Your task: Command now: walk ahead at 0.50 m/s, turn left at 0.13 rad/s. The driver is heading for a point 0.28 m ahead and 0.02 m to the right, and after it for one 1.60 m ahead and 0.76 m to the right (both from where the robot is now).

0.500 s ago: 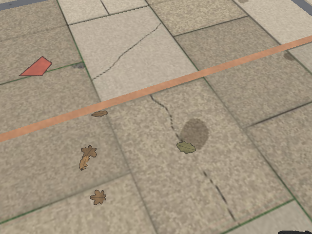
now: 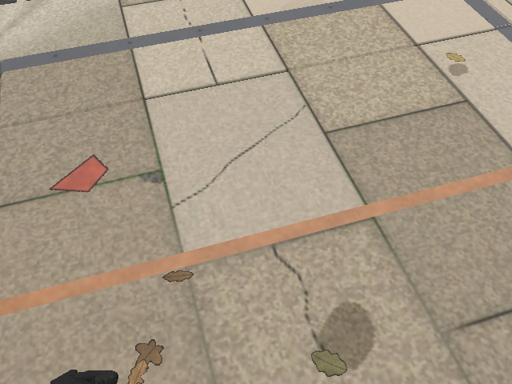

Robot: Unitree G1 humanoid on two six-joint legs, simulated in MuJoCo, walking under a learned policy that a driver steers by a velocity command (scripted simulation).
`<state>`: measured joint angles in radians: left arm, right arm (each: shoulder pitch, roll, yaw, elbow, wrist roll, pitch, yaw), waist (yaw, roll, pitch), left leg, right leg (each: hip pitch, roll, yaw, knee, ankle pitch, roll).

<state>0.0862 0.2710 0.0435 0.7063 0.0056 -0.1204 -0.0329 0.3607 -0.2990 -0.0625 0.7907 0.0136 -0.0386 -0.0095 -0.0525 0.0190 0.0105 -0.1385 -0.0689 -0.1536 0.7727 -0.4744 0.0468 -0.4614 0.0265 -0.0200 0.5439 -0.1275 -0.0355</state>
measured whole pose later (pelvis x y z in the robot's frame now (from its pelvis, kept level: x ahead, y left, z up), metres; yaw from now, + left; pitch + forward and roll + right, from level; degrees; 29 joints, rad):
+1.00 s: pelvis +0.20 -0.04 +0.02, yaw -29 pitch +2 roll +3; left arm 0.23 0.30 0.06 0.66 0.00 0.03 0.02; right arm 0.10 -0.33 -0.10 0.77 -0.01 0.02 -0.05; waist 0.01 0.03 0.04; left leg -0.57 0.00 -0.03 1.09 -0.38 -0.06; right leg -0.30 0.02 0.06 0.49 -0.22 -0.05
